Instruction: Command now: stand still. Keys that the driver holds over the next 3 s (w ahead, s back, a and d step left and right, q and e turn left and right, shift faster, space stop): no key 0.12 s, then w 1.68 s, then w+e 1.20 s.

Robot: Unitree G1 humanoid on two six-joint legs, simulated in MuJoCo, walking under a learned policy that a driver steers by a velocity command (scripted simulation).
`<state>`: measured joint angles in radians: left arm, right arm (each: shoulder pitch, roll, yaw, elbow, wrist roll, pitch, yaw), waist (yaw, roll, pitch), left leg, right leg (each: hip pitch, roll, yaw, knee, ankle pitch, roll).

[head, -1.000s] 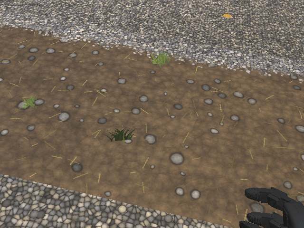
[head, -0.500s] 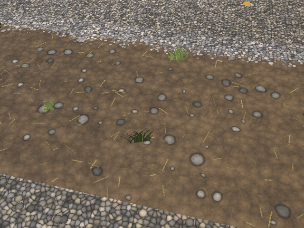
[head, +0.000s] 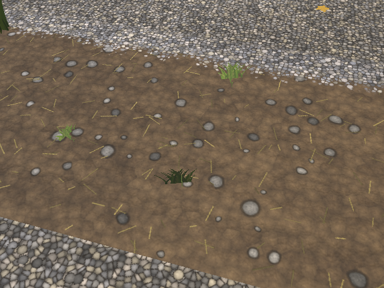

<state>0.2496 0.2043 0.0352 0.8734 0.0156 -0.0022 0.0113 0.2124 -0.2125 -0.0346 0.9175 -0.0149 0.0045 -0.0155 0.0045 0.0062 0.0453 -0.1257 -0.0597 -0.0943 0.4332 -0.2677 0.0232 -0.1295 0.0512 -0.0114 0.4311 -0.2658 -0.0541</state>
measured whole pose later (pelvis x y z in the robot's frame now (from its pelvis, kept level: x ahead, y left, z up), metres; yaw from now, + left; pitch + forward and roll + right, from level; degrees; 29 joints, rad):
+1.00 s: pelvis +0.34 +0.02 -0.02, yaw +1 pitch -1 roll -1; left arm 0.11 0.20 0.06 0.96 0.02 -0.06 -0.01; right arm 0.40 -0.18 -0.04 1.08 -0.02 -0.08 0.00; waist -0.03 0.03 0.08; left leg -0.25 -0.02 0.00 1.19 -0.36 0.10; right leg -0.36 0.07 -0.12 0.56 -0.19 -0.12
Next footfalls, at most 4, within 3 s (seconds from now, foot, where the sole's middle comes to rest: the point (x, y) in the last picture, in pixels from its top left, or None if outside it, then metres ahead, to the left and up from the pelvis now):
0.42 left None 0.11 0.11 -0.78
0.90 right None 0.45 -0.04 -0.78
1.44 left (169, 226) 0.75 0.13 -0.78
2.00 right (211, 166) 1.05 -0.04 -0.78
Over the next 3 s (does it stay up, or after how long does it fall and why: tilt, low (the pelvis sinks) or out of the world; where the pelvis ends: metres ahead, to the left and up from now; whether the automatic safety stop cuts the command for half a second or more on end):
stays up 1.39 -0.07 0.00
